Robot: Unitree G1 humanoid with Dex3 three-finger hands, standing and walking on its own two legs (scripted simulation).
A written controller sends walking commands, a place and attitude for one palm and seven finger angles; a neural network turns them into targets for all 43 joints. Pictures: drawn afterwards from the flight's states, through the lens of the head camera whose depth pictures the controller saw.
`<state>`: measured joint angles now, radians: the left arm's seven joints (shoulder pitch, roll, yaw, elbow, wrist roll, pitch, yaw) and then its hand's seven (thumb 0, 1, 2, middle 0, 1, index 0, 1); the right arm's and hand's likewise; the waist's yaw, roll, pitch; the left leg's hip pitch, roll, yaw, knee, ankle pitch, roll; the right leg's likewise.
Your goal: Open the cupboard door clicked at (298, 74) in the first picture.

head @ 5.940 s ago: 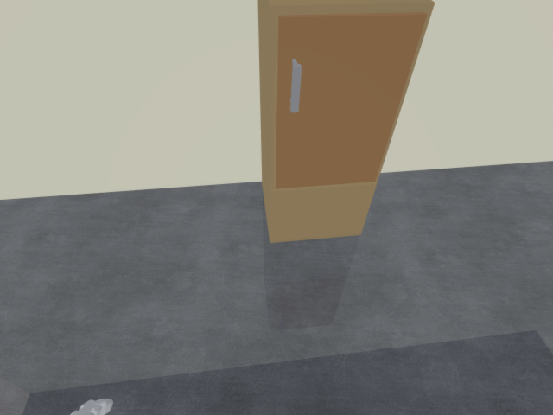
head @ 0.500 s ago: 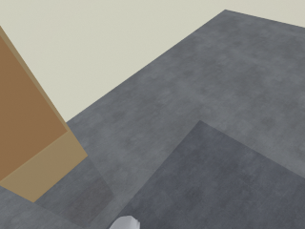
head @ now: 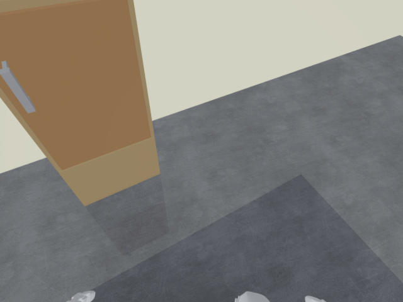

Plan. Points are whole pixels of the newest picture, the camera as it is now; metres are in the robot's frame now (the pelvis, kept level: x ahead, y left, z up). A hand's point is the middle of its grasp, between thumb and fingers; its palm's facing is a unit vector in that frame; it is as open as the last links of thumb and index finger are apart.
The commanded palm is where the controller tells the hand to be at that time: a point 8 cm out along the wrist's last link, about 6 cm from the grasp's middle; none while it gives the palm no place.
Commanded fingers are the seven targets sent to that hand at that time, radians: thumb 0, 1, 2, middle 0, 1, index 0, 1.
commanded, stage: turn to face it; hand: left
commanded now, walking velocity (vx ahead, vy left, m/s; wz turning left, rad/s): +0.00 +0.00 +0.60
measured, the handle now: (18, 87) +0.60 +0.55 +0.02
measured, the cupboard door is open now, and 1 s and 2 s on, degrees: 0 0 0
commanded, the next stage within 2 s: take the last steps up to it in 0.86 s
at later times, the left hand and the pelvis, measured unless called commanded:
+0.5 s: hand out of the picture +0.00 +0.19 -0.16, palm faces +0.33 -0.91 -0.25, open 7.4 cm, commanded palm none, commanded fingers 0.00 0.90 0.90 -0.20 -0.30 -0.20 -0.30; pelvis -0.01 -0.02 +0.00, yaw +20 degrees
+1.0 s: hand out of the picture -0.06 +0.24 -0.16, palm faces +0.52 -0.83 -0.23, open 7.4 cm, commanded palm none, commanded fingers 0.00 0.90 0.90 -0.20 -0.30 -0.20 -0.30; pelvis -0.04 +0.03 +0.00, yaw +29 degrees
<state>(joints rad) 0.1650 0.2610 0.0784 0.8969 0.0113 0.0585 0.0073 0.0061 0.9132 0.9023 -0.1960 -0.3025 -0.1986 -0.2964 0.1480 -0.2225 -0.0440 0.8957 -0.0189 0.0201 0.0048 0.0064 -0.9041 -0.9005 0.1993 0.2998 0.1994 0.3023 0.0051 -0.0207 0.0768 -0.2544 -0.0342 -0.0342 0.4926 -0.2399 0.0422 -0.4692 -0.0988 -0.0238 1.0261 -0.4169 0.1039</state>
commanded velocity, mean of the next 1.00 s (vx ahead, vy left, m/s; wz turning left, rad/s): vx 0.02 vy -0.01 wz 0.40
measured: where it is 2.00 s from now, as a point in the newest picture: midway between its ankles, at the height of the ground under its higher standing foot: outside the picture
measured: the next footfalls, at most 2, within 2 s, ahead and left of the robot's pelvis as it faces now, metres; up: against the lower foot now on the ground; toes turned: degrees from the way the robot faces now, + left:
right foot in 0.18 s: +0.06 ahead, -0.15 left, +0.00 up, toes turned +5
left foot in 0.60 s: -0.02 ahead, +0.12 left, +0.00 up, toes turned +28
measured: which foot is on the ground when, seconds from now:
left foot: down 0.00-0.18, up 0.20-0.58, down 0.60-1.00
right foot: up 0.00-0.16, down 0.18-0.60, up 0.62-1.00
